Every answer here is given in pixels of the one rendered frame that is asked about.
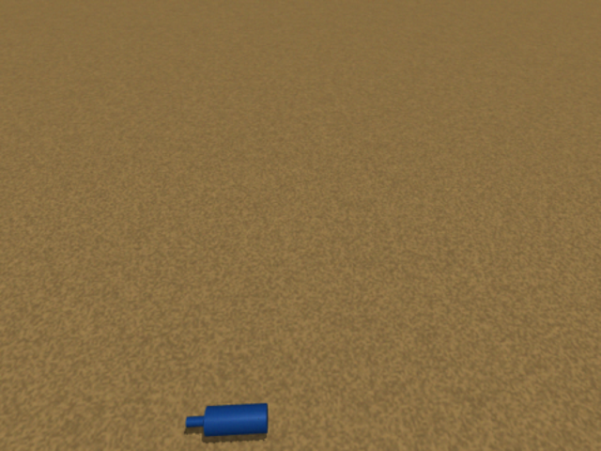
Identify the bottle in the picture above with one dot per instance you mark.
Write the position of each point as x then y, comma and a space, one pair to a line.
232, 419

